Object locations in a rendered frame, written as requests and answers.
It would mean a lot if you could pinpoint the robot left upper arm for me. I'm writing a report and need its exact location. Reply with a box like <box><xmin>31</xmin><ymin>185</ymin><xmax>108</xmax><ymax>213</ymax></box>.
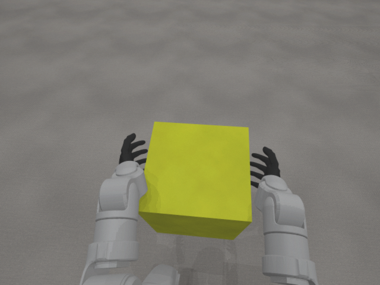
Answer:
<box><xmin>83</xmin><ymin>273</ymin><xmax>143</xmax><ymax>285</ymax></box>

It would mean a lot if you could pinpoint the left robot forearm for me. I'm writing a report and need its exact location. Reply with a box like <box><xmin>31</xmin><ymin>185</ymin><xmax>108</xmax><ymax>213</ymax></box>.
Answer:
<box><xmin>80</xmin><ymin>161</ymin><xmax>148</xmax><ymax>285</ymax></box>

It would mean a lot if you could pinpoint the right robot forearm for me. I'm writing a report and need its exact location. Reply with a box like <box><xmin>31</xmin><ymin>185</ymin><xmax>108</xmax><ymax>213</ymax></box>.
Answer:
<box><xmin>254</xmin><ymin>175</ymin><xmax>319</xmax><ymax>285</ymax></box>

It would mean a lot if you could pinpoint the robot right hand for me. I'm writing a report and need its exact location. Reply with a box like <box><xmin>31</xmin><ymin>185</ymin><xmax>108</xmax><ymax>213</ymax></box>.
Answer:
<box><xmin>250</xmin><ymin>147</ymin><xmax>280</xmax><ymax>188</ymax></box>

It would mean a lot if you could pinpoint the robot left thigh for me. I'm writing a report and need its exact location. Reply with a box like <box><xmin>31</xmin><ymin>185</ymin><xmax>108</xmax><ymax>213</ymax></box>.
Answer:
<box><xmin>142</xmin><ymin>264</ymin><xmax>180</xmax><ymax>285</ymax></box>

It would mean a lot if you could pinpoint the robot left hand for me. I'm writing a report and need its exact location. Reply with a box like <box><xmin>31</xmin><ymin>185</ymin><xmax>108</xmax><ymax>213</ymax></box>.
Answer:
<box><xmin>119</xmin><ymin>133</ymin><xmax>148</xmax><ymax>170</ymax></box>

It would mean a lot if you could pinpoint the carton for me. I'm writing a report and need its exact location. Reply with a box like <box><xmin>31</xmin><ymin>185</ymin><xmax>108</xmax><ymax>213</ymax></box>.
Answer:
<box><xmin>138</xmin><ymin>122</ymin><xmax>252</xmax><ymax>240</ymax></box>

